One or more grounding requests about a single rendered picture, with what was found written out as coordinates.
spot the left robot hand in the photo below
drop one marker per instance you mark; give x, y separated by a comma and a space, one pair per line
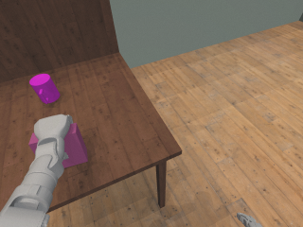
58, 124

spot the right robot hand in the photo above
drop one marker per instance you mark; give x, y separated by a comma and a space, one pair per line
247, 221

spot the table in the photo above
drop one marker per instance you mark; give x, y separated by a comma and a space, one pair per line
74, 42

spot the sponge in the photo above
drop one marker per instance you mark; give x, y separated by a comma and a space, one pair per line
73, 146

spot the left robot forearm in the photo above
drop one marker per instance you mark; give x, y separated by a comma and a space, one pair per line
35, 191

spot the left robot upper arm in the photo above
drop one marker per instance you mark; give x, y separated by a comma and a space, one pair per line
22, 217

